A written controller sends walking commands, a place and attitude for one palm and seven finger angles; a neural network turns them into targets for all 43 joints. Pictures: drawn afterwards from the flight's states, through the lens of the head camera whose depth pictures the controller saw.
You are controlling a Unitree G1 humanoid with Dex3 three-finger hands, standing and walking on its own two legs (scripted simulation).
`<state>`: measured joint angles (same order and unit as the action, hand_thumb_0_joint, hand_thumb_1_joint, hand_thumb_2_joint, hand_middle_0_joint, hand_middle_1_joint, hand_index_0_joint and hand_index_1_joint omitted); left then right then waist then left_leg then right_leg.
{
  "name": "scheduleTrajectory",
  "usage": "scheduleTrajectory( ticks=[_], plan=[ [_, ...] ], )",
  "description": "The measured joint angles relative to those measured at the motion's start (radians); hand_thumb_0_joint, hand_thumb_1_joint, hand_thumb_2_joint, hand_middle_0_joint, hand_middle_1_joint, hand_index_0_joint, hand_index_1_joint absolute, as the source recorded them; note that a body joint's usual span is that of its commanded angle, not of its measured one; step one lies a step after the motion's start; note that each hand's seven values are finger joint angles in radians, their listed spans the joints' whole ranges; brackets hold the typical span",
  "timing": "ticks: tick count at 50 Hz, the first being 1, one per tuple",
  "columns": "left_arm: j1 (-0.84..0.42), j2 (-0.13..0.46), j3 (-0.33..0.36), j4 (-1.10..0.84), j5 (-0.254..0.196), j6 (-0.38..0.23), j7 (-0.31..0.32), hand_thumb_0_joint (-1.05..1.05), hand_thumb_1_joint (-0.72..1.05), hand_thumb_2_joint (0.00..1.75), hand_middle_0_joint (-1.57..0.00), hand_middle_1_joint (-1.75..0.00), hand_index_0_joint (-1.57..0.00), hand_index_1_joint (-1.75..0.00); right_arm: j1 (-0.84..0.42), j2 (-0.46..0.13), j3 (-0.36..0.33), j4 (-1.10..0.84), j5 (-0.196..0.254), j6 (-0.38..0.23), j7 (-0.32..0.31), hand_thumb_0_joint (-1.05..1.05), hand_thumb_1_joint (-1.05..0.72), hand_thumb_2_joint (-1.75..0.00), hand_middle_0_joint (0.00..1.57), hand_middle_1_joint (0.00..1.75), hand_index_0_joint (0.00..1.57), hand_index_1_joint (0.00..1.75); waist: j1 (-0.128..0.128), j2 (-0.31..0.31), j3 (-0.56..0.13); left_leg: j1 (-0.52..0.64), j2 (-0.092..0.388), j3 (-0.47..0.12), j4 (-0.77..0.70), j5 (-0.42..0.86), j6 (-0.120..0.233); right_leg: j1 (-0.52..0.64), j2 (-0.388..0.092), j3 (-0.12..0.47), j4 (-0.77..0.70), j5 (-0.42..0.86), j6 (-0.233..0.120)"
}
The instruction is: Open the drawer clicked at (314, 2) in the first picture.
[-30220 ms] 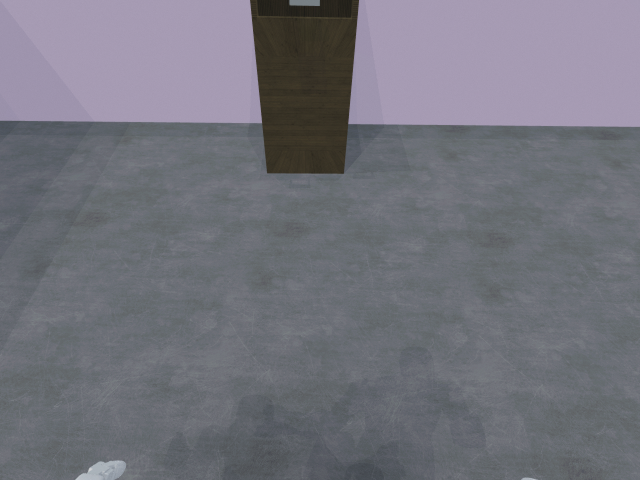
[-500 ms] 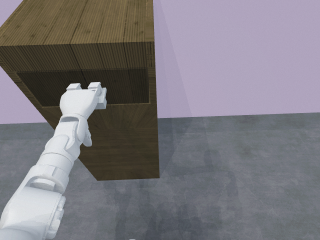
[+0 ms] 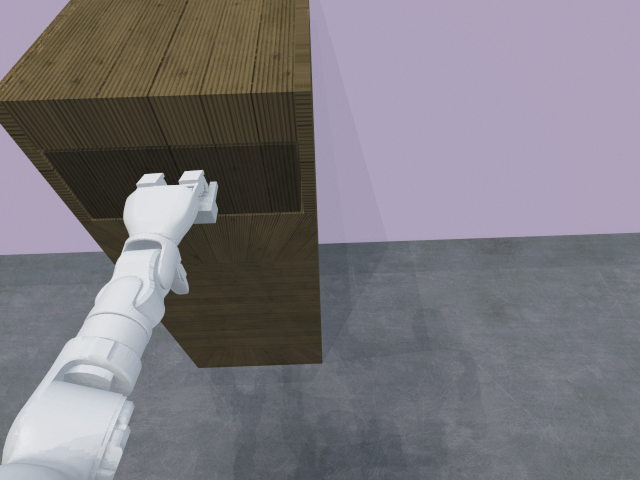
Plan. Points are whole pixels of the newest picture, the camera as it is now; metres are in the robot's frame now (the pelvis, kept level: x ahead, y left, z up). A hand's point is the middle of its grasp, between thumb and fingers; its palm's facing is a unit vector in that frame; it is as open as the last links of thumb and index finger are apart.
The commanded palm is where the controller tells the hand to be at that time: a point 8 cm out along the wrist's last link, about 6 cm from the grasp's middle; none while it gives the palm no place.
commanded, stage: close the thumb around the handle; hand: left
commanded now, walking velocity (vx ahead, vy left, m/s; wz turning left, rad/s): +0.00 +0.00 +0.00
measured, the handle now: (180, 199) +0.49 +0.21 +0.06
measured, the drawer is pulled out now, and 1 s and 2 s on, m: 0.00 0.01 0.08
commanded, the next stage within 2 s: pull the drawer open in 0.56 s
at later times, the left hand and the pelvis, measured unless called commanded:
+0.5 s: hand (178, 237) +0.43 +0.21 +0.04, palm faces -0.03 -0.02 -1.00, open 6.2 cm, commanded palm +0.42 +0.21 +0.10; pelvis +0.00 +0.00 +0.00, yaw +0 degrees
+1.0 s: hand (177, 242) +0.42 +0.21 +0.04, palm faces -0.02 -0.05 -1.00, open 6.2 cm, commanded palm +0.37 +0.21 +0.10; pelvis +0.01 +0.00 +0.00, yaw -1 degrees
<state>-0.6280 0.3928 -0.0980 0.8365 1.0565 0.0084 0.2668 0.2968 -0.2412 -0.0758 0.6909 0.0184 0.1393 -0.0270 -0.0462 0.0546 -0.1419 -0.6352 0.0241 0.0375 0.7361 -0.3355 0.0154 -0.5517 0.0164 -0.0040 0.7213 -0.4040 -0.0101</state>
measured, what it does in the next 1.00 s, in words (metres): stands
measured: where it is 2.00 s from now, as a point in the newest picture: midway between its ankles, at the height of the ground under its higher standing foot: outside the picture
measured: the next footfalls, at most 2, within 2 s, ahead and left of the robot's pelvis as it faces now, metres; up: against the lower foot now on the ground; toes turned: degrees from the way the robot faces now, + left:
none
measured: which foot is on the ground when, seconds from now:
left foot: down 0.00-1.00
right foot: down 0.00-1.00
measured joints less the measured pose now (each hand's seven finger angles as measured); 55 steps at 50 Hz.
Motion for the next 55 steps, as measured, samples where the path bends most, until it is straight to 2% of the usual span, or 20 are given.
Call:
scheduleTrajectory(
  ticks=[7, 21, 35, 41, 48, 55],
  plan=[
    [0.002, 0.000, -0.003, 0.002, 0.001, 0.000, 0.000, -0.01, -0.15, 0.45, -0.34, -1.24, -0.34, -1.23, -0.010, -0.001, 0.004, 0.000, 0.002, 0.001, -0.003, 0.01, -0.90, -0.90, 0.20, 0.30, 0.20, 0.30, 0.000, -0.002, 0.003, 0.008, 0.000, -0.003, -0.004, 0.004, -0.002, 0.008, 0.000, -0.003, -0.002, 0.001, -0.002],
    [-0.020, 0.010, 0.004, 0.021, 0.000, -0.008, -0.005, -0.01, 0.57, 0.76, -0.38, -1.31, -0.39, -1.31, 0.000, -0.002, 0.004, -0.002, 0.002, -0.005, -0.008, 0.01, -0.90, -0.90, 0.20, 0.30, 0.20, 0.30, -0.004, -0.001, 0.005, -0.006, 0.001, -0.004, 0.000, 0.006, -0.003, -0.007, 0.002, -0.003, 0.004, 0.003, -0.003],
    [-0.040, 0.006, -0.019, 0.045, 0.003, 0.000, 0.011, -0.01, 0.62, 0.81, -0.34, -1.34, -0.37, -1.33, 0.008, 0.000, 0.005, 0.015, 0.003, -0.013, -0.013, 0.01, -0.90, -0.90, 0.20, 0.30, 0.20, 0.30, -0.005, 0.000, 0.012, -0.020, -0.002, -0.011, 0.008, 0.008, -0.002, -0.017, -0.001, -0.011, 0.011, 0.003, -0.003],
    [-0.018, 0.010, -0.007, 0.026, -0.005, 0.008, 0.003, -0.01, 0.63, 0.79, -0.32, -1.34, -0.36, -1.33, 0.004, 0.002, 0.004, 0.006, 0.002, -0.012, -0.008, 0.01, -0.90, -0.90, 0.20, 0.30, 0.20, 0.30, -0.008, 0.002, 0.012, -0.011, 0.002, -0.001, 0.001, 0.009, -0.001, -0.012, 0.002, 0.000, 0.004, 0.008, -0.001],
    [0.089, 0.012, 0.023, -0.088, -0.016, 0.014, -0.008, 0.00, 0.65, 0.77, -0.29, -1.35, -0.36, -1.31, 0.001, 0.001, 0.005, -0.017, 0.005, -0.003, -0.003, 0.01, -0.90, -0.90, 0.20, 0.30, 0.20, 0.30, -0.008, 0.002, 0.006, 0.024, 0.007, 0.020, -0.021, 0.003, 0.001, 0.014, 0.007, 0.022, -0.019, 0.011, 0.002],
    [0.248, -0.003, 0.010, -0.283, -0.029, 0.063, -0.018, 0.00, 0.66, 0.78, -0.27, -1.35, -0.35, -1.32, -0.022, -0.002, -0.003, -0.038, 0.007, -0.003, 0.011, 0.01, -0.90, -0.90, 0.20, 0.30, 0.20, 0.30, 0.005, 0.008, 0.001, 0.067, 0.006, 0.031, -0.044, -0.008, 0.003, 0.056, 0.005, 0.033, -0.047, 0.006, 0.006]
  ],
)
